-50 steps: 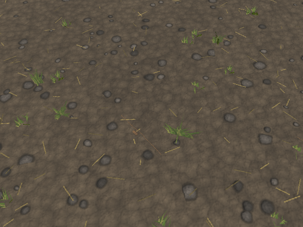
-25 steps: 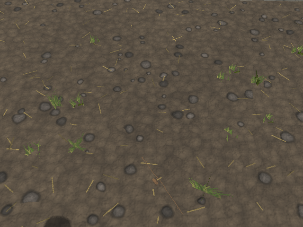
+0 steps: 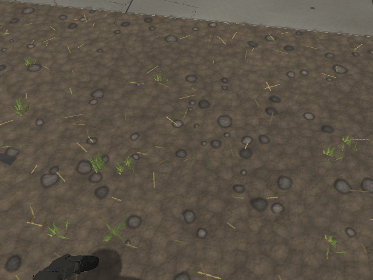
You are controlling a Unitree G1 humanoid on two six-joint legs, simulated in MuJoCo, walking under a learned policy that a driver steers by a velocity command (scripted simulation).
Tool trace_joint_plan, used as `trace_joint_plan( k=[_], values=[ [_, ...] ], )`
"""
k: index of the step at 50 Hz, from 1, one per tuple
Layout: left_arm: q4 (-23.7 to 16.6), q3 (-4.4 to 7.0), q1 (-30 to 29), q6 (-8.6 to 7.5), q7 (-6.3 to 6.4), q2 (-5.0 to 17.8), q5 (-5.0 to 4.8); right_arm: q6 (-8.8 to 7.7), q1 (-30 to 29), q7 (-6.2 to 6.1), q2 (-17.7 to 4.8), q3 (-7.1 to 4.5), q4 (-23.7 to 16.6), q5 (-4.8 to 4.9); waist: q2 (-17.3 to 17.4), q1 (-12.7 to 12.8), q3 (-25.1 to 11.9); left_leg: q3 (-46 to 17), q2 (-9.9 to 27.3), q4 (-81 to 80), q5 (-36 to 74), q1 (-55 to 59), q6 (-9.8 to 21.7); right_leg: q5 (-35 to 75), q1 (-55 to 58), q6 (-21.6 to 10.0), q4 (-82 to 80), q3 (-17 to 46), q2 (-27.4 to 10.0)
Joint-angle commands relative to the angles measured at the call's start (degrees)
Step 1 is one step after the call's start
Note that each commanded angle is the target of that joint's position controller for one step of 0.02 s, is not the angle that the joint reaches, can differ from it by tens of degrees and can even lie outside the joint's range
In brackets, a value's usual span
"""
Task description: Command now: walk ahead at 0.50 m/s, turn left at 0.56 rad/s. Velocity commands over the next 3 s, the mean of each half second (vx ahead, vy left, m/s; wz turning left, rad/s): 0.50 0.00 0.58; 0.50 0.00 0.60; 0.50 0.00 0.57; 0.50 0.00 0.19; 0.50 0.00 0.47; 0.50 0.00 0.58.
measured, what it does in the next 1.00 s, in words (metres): walks ahead, turning left: left foot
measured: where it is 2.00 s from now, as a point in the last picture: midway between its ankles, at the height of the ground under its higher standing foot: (45, 186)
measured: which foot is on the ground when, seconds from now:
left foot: down 0.00-0.00, up 0.02-0.48, down 0.50-1.00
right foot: down 0.00-0.52, up 0.54-1.00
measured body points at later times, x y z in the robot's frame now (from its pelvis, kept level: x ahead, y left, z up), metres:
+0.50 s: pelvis +0.25 +0.03 +0.00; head +0.29 +0.05 +0.45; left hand +0.14 +0.28 -0.14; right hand +0.53 -0.11 -0.08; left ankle +0.33 +0.13 -0.72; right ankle +0.11 -0.11 -0.72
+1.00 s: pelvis +0.51 +0.14 +0.01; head +0.53 +0.16 +0.46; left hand +0.58 +0.45 -0.07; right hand +0.64 -0.12 -0.11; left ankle +0.34 +0.13 -0.72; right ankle +0.70 +0.11 -0.71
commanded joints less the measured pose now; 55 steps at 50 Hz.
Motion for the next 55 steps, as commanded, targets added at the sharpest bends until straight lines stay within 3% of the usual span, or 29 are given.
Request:
trace_joint_plan(
  k=[1,2,3,4,6,9,14,19,21,23,24,25,26,27,28,29,30,32,35,40,45,47,49,50,51,52,53,54,55],
  values=[
    [1.0,5.33,19.5,0.37,1.53,17.3,0.66,-1.04,2.8,0.14,-3.8,-0.17,-7.7,0.63,-17.7,7.5,-19.2,5.7,0.4,34.4,-6.5,-31.9,0.3,-21.3,40.6,-10.7,-14.3,44.3,-26.8],
    [-0.2,4.15,15.4,0.84,1.22,11.0,0.18,-0.07,1.1,-0.12,-6.2,-0.52,-5.6,-0.63,-7.0,6.4,-10.7,5.0,5.1,38.1,-1.5,-34.2,0.5,-25.4,33.2,-10.1,-14.0,37.2,-24.4],
    [-0.4,3.18,12.8,0.79,0.98,7.0,-0.26,0.12,-2.7,0.55,-5.7,-0.38,-5.7,-1.0,-2.0,6.6,-5.0,5.8,6.8,36.3,3.1,-33.3,0.1,-20.8,26.3,-9.0,-15.3,27.7,-20.9],
    [-0.2,2.75,11.6,0.65,0.95,5.7,-0.11,0.4,-4.1,1.07,-4.6,-0.26,-6.1,-1.12,-3.1,5.7,-2.7,6.5,8.4,34.0,5.4,-31.8,-0.5,-14.2,22.3,-7.5,-16.8,20.7,-18.2],
    [1.3,2.7,13.2,-0.27,0.97,5.7,-0.51,1.7,-4.9,2.08,-4.0,-0.16,-6.5,-2.12,-6.3,5.0,-1.3,7.6,9.7,32.9,7.3,-30.4,-1.5,-3.5,19.2,-6.7,-18.1,12.1,-15.3],
    [2.7,3.21,15.5,-1.59,0.45,6.5,-1.3,2.56,-8.7,2.98,-3.2,0.13,-8.4,-1.9,-5.5,4.7,-1.6,8.2,10.4,32.3,11.2,-33.7,-2.3,5.8,20.5,-7.8,-19.5,6.2,-15.7],
    [4.5,3.57,18.0,-1.44,0.24,6.6,-1.18,2.54,-18.0,3.97,-1.9,1.06,-11.8,-1.73,-4.8,6.0,0.8,10.7,11.2,21.7,20.5,-37.5,-3.4,10.4,22.3,-7.6,-21.0,-3.3,-14.1],
    [6.3,4.16,21.1,-0.93,0.64,8.6,-1.2,2.16,-26.3,4.96,-1.1,2.07,-14.9,-1.93,-4.8,8.1,2.9,16.0,10.6,7.3,22.5,-32.6,-1.0,13.7,25.4,-6.1,-19.9,-8.9,-15.1],
    [7.2,4.36,22.5,-0.18,0.95,9.4,-1.11,2.2,-27.3,4.81,-1.6,1.96,-15.6,-2.27,-4.8,8.2,2.8,17.9,9.1,4.2,18.2,-30.8,0.7,21.1,28.9,-5.4,-16.5,-10.8,-16.0],
    [7.8,4.68,23.0,0.68,1.31,11.2,-0.98,2.2,-24.3,4.18,-2.5,1.45,-15.1,-2.63,-6.0,6.4,0.1,20.3,5.2,2.4,11.8,-24.8,3.1,39.6,31.4,-4.7,-7.5,-13.1,-16.2],
    [7.9,4.8,23.1,1.25,1.41,12.0,-1.0,1.89,-19.3,3.73,-3.5,0.85,-13.8,-2.76,-5.9,4.2,-3.1,20.6,2.8,0.8,9.8,-18.9,4.7,45.1,31.4,-4.5,1.1,-13.9,-16.1],
    [7.4,4.68,22.5,1.71,1.44,12.1,-1.2,1.33,-9.8,3.02,-4.9,-0.14,-10.7,-3.19,-3.6,-0.1,-8.5,19.6,1.2,-3.6,12.0,-6.5,6.5,40.6,26.4,-3.3,14.1,-15.3,-15.0],
    [5.0,3.87,23.2,1.6,1.11,9.4,-1.44,1.27,-1.9,1.97,-10.5,-1.98,-9.0,-3.59,3.6,-2.9,-15.4,4.0,12.0,-6.2,3.1,10.4,10.4,19.9,10.9,-1.0,32.1,-15.7,-12.6],
    [0.6,3.38,22.0,1.18,0.16,5.8,-1.29,1.77,-4.5,1.51,-16.1,-3.32,-10.4,-1.57,15.6,0.9,-19.6,-27.8,26.5,-13.4,6.4,22.5,17.6,-25.9,-11.3,2.3,50.9,-10.2,-0.4],
    [-0.7,3.96,15.3,0.79,0.03,9.7,-0.59,2.34,-2.6,1.04,-15.1,-3.25,-10.7,-0.68,5.8,-2.5,-17.5,-26.6,26.2,-15.8,15.2,21.6,17.7,-22.9,-17.6,2.0,53.3,-0.2,-2.0],
    [-1.2,3.35,13.5,0.18,-0.14,7.9,-1.45,2.22,-4.7,0.44,-12.5,-2.6,-9.5,-0.47,3.1,-0.5,-10.3,-17.8,25.0,-15.3,21.9,15.2,16.8,-17.8,-18.5,1.4,50.5,0.6,-4.8],
    [-0.3,3.06,14.9,-0.14,0.0,7.2,-1.47,1.86,-6.9,0.21,-9.2,-1.67,-9.0,-0.34,0.2,2.5,-5.1,-12.2,22.0,-16.1,29.0,6.6,14.2,-15.3,-14.9,1.3,43.8,0.5,-6.9],
    [0.5,3.05,17.1,1.58,-0.07,7.1,0.31,0.99,-10.8,0.0,-6.6,-0.68,-9.4,-0.09,0.6,6.4,-3.2,-6.2,17.0,-17.8,34.3,-2.2,12.1,-15.2,-7.9,2.2,38.0,1.1,-8.1],
    [0.0,2.98,16.7,3.58,-0.64,6.0,0.69,-0.34,-9.2,0.53,-7.4,-0.82,-8.8,0.12,1.2,7.2,-3.2,-4.2,14.6,-19.9,34.6,-6.1,12.3,-12.6,-6.7,3.5,32.8,-0.2,-7.3],
    [-3.6,2.69,5.1,3.69,-0.84,5.4,0.34,-0.54,-3.4,0.57,-8.0,-1.13,-7.2,0.06,2.6,3.4,0.5,-5.7,13.0,-21.7,28.8,-4.4,10.3,-1.3,-12.8,4.5,20.0,-0.1,-6.4],
    [-6.6,2.07,-3.5,2.77,-1.31,5.3,-0.3,-0.51,1.8,-0.03,-8.7,-1.35,-6.0,-0.38,3.3,0.0,0.7,-7.8,13.4,-17.5,35.8,1.8,9.2,2.6,-13.1,3.7,10.1,-0.1,-3.3],
    [-7.6,1.99,-4.7,2.27,-1.32,5.8,-0.57,-0.42,2.1,-0.45,-9.2,-1.48,-6.0,-0.65,3.9,0.0,0.8,-9.5,14.1,-15.3,38.9,3.0,8.3,1.3,-10.4,2.8,6.7,0.3,-2.1],
    [-6.9,2.33,-0.7,1.83,-0.97,7.0,-0.74,-0.4,-0.6,-0.79,-10.1,-1.66,-6.6,-0.76,4.8,2.7,0.2,-10.5,14.2,-12.6,41.5,0.8,6.2,-1.8,-1.6,1.4,2.5,0.6,-0.7],
    [-5.5,2.84,4.2,1.58,-0.47,8.1,-0.81,-0.55,-2.4,-0.65,-10.7,-1.73,-7.0,-0.81,5.0,5.0,-1.5,-10.4,13.2,-8.7,46.5,-1.5,4.9,-4.4,6.4,0.4,1.2,-0.1,0.9],
    [-3.4,3.53,11.5,0.99,0.23,9.5,-0.63,-0.87,-3.5,-0.22,-10.6,-1.63,-7.0,-0.41,2.7,8.9,-5.2,-8.3,10.2,0.2,48.7,-3.9,3.4,-3.4,16.9,-0.9,-2.4,-0.3,1.0],
    [-2.6,4.5,20.0,0.36,1.19,13.1,0.4,-1.37,-3.5,0.36,-7.8,-0.79,-8.0,0.22,-2.1,12.4,-12.3,-4.8,6.5,14.6,38.9,-10.3,1.8,-11.5,30.2,-3.5,-4.7,8.7,-8.3],
    [-2.9,5.63,23.3,0.72,1.72,18.4,1.64,-1.39,1.9,0.17,-1.7,0.48,-9.9,1.75,-14.5,10.2,-20.0,2.7,-2.3,31.7,-0.1,-26.9,-0.4,-17.9,45.1,-9.3,-8.9,33.4,-25.2],
    [-2.8,5.61,20.3,1.57,1.46,16.2,0.39,-0.77,2.5,-0.25,-6.2,0.21,-9.2,-0.32,-13.0,8.1,-18.4,3.9,0.9,38.2,-4.7,-33.4,0.0,-24.6,40.5,-11.6,-13.1,44.8,-26.5],
    [-3.5,4.4,16.1,1.78,1.29,10.7,-0.06,-0.16,-1.0,-0.09,-7.5,-0.19,-8.3,-1.13,-5.3,7.2,-9.4,4.2,4.3,39.4,0.7,-34.2,0.0,-26.6,32.0,-10.7,-14.1,36.2,-24.0]
  ],
)
Next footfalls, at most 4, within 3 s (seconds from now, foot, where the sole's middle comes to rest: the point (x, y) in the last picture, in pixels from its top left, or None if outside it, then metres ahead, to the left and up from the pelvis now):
0.50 left None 0.38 0.15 -0.76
1.04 right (140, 211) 0.73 0.15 -0.76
1.54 left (47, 217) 0.74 0.50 -0.76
2.10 right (22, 151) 1.07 0.66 -0.76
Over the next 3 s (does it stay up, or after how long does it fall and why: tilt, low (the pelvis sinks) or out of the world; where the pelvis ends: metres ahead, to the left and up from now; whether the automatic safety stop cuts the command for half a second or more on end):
stays up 1.03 1.02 0.02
